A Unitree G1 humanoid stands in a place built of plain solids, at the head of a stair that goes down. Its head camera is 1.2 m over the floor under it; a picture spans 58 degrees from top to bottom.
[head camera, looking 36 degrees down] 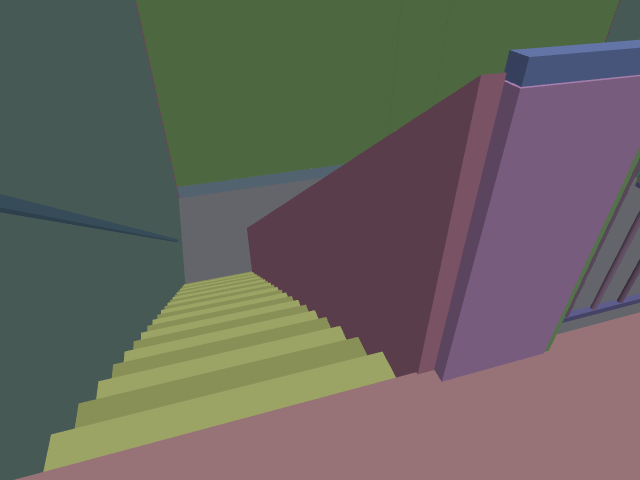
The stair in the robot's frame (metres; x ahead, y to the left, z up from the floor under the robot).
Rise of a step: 0.18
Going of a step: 0.24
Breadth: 1.20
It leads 17 degrees to the left of straight ahead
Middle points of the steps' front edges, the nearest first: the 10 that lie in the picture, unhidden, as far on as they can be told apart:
0.73 0.25 0.00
0.97 0.33 -0.18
1.20 0.40 -0.35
1.43 0.47 -0.53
1.67 0.54 -0.71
1.90 0.61 -0.88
2.13 0.68 -1.06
2.37 0.75 -1.24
2.60 0.82 -1.42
2.83 0.89 -1.59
